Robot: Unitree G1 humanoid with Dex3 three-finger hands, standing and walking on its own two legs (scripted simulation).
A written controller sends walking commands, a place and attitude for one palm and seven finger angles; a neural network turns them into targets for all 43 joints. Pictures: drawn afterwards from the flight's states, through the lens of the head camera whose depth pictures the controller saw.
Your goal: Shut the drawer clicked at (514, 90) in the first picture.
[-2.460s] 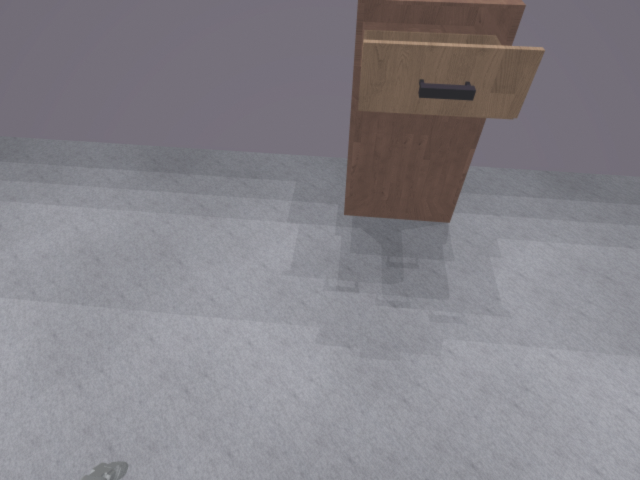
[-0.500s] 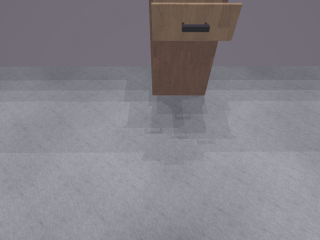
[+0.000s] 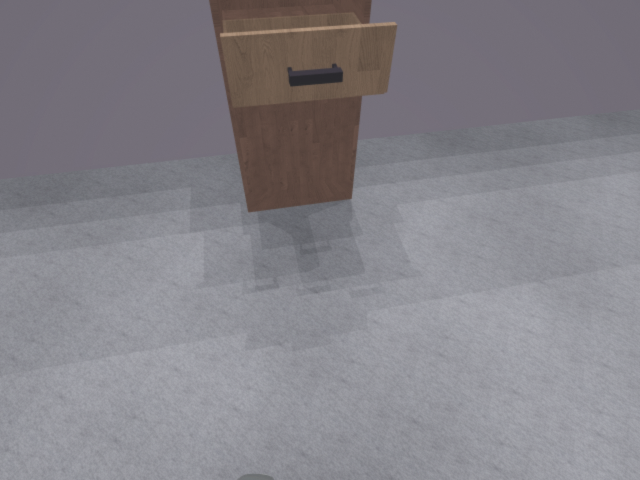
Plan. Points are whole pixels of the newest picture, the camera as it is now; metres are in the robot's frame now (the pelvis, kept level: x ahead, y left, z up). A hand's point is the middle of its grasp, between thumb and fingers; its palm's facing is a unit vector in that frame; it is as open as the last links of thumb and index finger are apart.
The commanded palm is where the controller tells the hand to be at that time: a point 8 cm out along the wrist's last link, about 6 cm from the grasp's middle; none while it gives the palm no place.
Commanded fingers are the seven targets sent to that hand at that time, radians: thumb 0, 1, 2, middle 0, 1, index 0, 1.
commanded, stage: walk to a spot facing it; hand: left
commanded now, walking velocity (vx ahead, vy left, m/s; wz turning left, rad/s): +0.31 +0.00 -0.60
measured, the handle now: (314, 72) +1.02 +0.14 +0.01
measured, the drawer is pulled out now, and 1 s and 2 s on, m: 0.30 0.30 0.30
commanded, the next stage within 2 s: turn to face it in 1.54 s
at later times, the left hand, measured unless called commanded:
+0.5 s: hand (238, 363) +0.32 +0.18 -0.17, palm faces -0.38 -0.91 -0.15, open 7.4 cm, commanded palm none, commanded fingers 0.00 0.90 0.90 -0.20 -0.30 -0.20 -0.30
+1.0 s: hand (295, 296) +0.47 +0.11 -0.18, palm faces -0.48 -0.85 -0.22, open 7.2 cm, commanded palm none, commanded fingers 0.00 0.90 0.90 -0.20 -0.30 -0.20 -0.30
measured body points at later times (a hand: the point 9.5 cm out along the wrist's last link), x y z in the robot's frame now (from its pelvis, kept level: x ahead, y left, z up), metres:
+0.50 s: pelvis +0.14 +0.04 +0.00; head +0.17 +0.06 +0.44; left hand +0.34 +0.23 -0.16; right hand -0.04 -0.14 -0.13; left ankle +0.06 +0.14 -0.75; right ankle +0.20 -0.14 -0.67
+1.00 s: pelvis +0.32 -0.04 -0.01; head +0.33 -0.04 +0.44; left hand +0.49 +0.15 -0.16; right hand +0.27 -0.30 -0.14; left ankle +0.48 +0.03 -0.71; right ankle +0.26 -0.12 -0.75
